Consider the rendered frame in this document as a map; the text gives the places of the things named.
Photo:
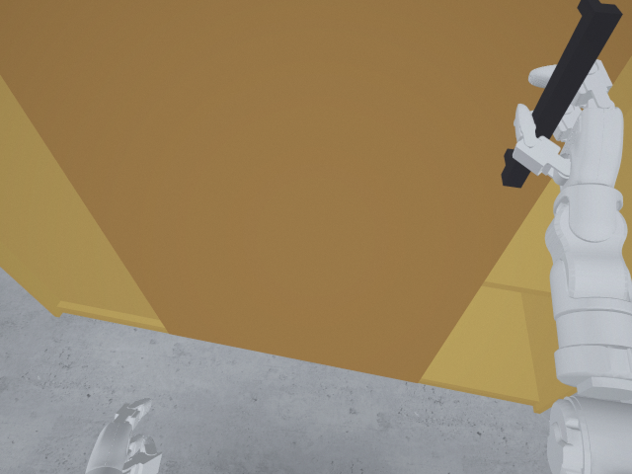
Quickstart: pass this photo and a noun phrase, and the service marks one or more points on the handle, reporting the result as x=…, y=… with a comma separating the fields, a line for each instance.
x=590, y=36

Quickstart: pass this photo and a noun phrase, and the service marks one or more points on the right robot hand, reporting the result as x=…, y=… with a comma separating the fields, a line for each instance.
x=593, y=136

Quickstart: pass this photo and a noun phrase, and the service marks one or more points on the robot right upper arm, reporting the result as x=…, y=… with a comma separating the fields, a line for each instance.
x=590, y=436

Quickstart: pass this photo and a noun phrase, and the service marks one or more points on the wardrobe door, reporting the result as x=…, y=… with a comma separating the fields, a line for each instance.
x=47, y=226
x=314, y=179

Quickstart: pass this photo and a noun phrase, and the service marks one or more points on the right robot forearm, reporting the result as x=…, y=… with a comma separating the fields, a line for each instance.
x=591, y=290

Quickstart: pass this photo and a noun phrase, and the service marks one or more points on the left robot hand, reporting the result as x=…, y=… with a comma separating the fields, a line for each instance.
x=115, y=446

